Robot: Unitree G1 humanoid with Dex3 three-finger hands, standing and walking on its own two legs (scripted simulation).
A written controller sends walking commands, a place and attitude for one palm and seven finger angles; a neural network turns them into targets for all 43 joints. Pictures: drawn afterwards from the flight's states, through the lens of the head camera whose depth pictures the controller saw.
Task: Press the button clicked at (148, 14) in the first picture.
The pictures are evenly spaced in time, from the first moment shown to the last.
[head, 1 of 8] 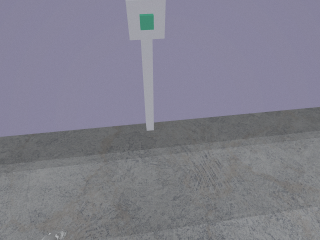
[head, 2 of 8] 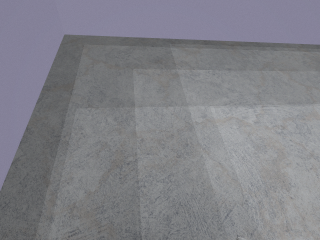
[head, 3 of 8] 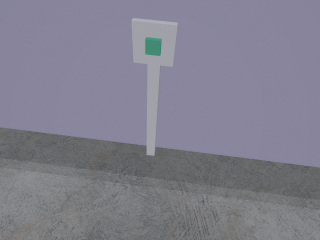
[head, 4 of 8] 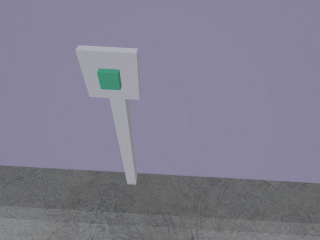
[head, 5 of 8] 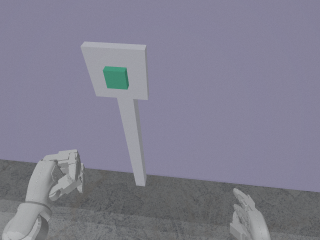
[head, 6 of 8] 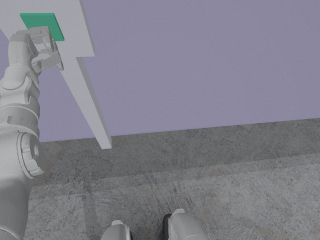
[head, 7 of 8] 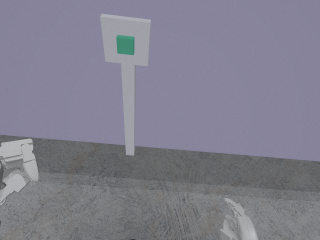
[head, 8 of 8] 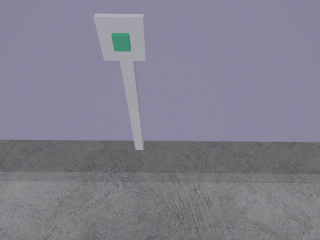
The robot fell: no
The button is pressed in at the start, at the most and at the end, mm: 0 14 0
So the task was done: yes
